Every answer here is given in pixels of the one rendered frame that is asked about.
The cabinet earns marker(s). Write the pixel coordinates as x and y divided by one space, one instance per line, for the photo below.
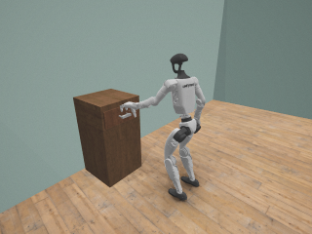
109 154

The left robot forearm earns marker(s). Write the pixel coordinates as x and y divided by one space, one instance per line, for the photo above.
143 104

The robot left foot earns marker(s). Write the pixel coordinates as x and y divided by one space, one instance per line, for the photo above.
181 196

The drawer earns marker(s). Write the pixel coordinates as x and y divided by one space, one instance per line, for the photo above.
111 117

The right robot forearm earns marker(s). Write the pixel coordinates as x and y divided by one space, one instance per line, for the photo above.
198 111

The right robot upper arm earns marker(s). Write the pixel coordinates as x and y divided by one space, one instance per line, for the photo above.
198 92

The left robot hand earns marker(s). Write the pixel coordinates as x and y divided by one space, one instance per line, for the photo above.
128 105

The right robot thigh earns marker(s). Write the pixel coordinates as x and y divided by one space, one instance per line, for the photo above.
183 150

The handle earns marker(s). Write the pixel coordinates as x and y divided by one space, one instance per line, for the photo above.
126 115

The left robot upper arm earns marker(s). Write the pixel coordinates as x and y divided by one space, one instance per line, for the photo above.
168 86

